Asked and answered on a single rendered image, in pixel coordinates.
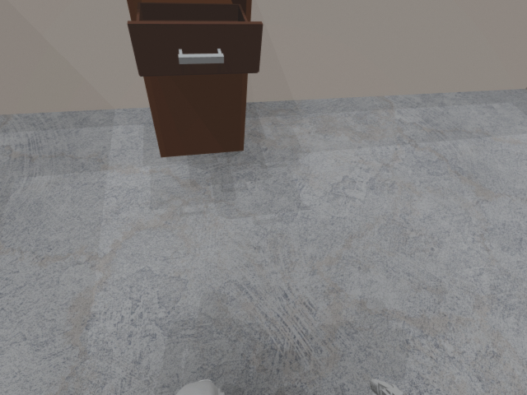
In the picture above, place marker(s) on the cabinet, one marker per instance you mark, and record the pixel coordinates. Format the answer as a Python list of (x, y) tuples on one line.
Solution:
[(197, 114)]

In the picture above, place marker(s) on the drawer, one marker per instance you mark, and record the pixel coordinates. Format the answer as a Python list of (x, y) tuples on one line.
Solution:
[(162, 28)]

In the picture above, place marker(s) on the handle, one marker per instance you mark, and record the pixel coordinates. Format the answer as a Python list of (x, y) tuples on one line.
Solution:
[(197, 58)]

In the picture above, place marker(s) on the robot right hand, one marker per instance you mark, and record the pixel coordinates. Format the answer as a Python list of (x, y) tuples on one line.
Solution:
[(382, 388)]

